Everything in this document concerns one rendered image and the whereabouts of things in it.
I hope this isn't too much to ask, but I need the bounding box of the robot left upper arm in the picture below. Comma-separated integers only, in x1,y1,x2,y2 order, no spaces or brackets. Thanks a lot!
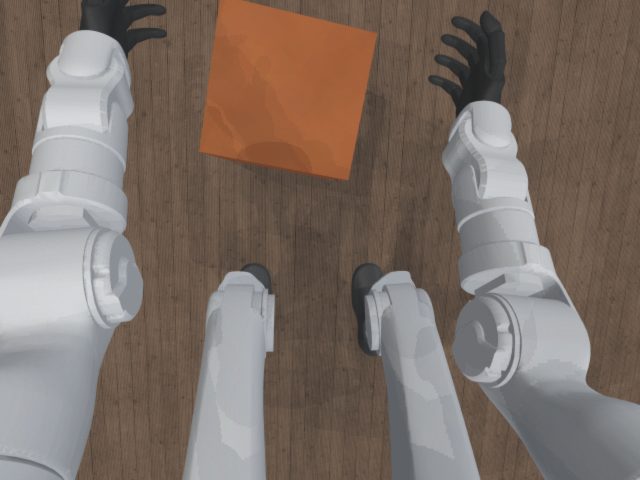
0,226,143,480

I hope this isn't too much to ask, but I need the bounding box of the robot left thigh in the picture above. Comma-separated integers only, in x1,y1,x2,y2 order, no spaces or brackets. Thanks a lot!
182,284,275,480

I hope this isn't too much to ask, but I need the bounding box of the robot left hand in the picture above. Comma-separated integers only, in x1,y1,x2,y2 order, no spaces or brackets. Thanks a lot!
79,0,167,59

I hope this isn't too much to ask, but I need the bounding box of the robot right forearm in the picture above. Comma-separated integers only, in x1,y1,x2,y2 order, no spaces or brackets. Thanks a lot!
442,101,591,353

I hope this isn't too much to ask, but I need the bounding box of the robot left forearm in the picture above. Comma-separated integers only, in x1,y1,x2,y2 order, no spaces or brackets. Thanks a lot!
0,30,134,238

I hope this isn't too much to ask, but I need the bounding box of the robot right hand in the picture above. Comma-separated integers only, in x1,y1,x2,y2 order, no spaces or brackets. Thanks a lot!
428,10,506,118

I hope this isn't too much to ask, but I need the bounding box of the carton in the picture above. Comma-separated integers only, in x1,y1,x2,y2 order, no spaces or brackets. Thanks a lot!
199,0,377,180

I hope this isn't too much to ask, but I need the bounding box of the left robot shin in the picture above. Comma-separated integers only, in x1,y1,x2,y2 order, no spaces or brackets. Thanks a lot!
205,271,265,332

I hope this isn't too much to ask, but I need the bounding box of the robot right upper arm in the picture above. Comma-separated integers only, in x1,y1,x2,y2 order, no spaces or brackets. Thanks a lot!
452,293,640,480

